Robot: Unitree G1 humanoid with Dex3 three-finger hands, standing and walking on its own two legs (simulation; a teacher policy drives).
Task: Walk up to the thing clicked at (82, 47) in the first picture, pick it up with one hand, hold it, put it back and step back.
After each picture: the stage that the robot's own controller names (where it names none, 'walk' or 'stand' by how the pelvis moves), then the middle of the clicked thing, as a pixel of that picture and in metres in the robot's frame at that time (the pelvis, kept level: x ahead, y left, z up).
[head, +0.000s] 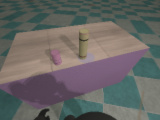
stand; (83, 45) +0.55 +0.09 +0.12
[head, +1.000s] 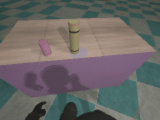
walk; (74, 39) +0.54 +0.16 +0.16
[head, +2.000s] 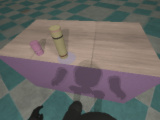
walk; (60, 44) +0.48 +0.27 +0.14
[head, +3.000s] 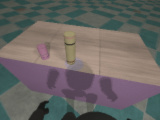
stand; (70, 50) +0.46 +0.17 +0.13
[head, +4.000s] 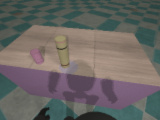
stand; (63, 53) +0.44 +0.21 +0.12
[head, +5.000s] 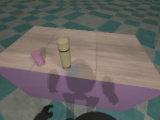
stand; (65, 56) +0.42 +0.20 +0.12
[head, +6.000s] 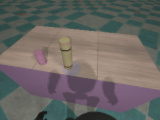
stand; (66, 55) +0.43 +0.19 +0.12
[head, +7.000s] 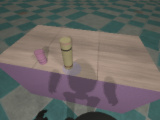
stand; (67, 55) +0.43 +0.19 +0.11
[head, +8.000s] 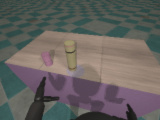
rise first; (71, 57) +0.43 +0.18 +0.12
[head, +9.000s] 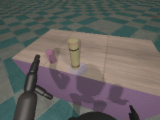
go down; (74, 55) +0.45 +0.17 +0.12
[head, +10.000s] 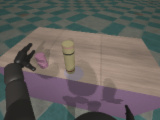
go down; (69, 59) +0.40 +0.16 +0.12
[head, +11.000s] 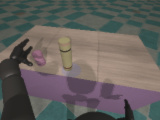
approach; (66, 56) +0.43 +0.17 +0.13
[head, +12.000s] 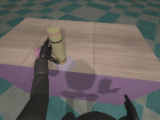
close in; (58, 48) +0.45 +0.19 +0.16
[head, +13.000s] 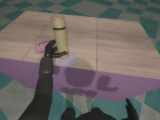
lift; (61, 39) +0.49 +0.19 +0.17
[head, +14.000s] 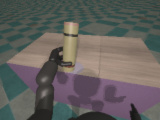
lift; (69, 48) +0.35 +0.13 +0.28
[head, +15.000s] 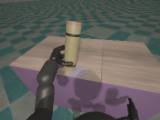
hold; (71, 48) +0.33 +0.12 +0.30
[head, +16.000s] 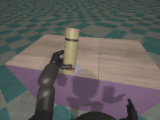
hold; (70, 52) +0.35 +0.13 +0.26
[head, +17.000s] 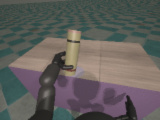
hold; (72, 53) +0.34 +0.12 +0.26
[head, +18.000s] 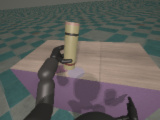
crouch; (70, 47) +0.35 +0.12 +0.30
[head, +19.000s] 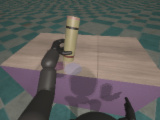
crouch; (70, 40) +0.43 +0.13 +0.28
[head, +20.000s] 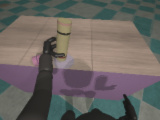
lower; (62, 42) +0.47 +0.15 +0.19
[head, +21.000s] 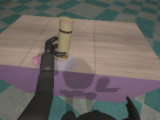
lower; (64, 41) +0.47 +0.15 +0.19
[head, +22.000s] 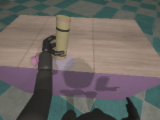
lower; (62, 40) +0.47 +0.16 +0.19
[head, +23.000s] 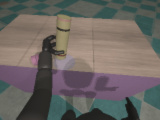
lower; (62, 40) +0.48 +0.16 +0.19
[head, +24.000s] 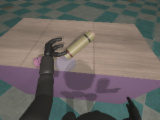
open; (79, 45) +0.53 +0.07 +0.12
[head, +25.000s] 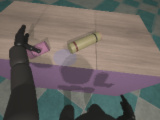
sink last; (85, 42) +0.55 +0.02 +0.09
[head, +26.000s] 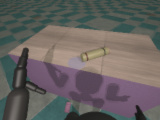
sink last; (95, 54) +0.56 +0.01 +0.07
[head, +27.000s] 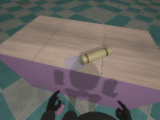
stand; (96, 55) +0.50 -0.02 +0.06
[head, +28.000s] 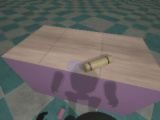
stand; (98, 63) +0.48 -0.05 +0.03
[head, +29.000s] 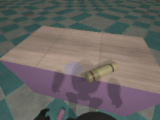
stand; (102, 71) +0.40 -0.07 +0.03
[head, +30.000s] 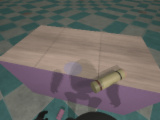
stand; (108, 80) +0.33 -0.11 +0.02
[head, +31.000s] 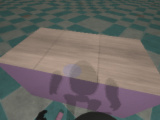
stand; out of the picture +0.19 -0.24 -0.65
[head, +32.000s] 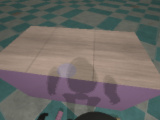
stand; out of the picture +0.18 -0.32 -0.75
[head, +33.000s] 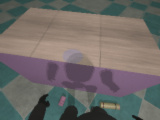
walk; (109, 105) +0.25 -0.35 -0.73
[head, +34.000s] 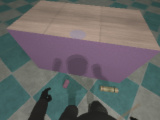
walk; (108, 89) +0.48 -0.34 -0.70
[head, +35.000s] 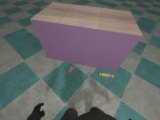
walk; (106, 75) +0.80 -0.35 -0.73
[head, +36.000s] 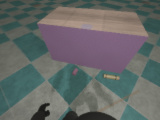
stand; (111, 77) +0.80 -0.38 -0.73
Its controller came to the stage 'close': yes
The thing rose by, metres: 0.21
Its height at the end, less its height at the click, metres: -0.86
